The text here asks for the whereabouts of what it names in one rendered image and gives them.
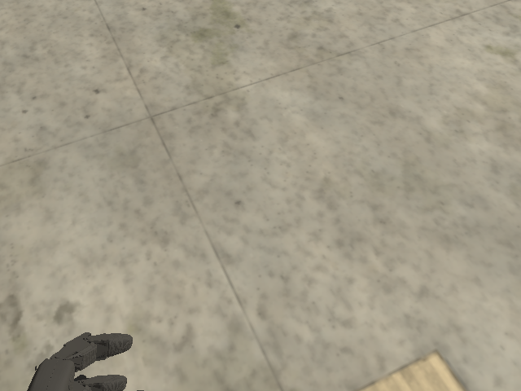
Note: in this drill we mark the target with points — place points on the left robot hand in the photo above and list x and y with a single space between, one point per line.
57 373

